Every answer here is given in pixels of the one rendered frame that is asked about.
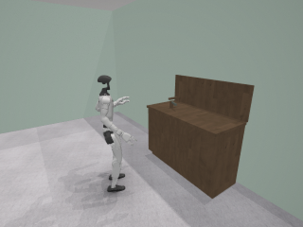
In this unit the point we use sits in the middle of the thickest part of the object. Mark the right robot upper arm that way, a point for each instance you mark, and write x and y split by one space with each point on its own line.
105 103

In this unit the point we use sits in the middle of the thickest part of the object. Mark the right robot hand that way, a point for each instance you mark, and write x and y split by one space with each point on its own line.
126 137

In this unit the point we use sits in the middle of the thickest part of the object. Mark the robot right forearm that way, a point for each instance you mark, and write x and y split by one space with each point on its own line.
112 127

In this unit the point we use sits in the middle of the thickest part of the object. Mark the left robot hand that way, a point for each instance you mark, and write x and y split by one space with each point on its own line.
121 100

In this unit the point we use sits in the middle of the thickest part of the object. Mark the humanoid robot torso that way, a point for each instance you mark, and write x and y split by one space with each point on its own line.
110 113

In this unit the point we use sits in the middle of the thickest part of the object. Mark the left robot upper arm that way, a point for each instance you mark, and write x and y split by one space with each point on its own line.
97 107

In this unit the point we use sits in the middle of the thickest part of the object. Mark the counter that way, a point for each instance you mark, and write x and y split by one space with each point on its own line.
201 137

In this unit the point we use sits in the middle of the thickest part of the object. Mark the robot head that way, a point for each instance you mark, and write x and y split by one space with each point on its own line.
104 79

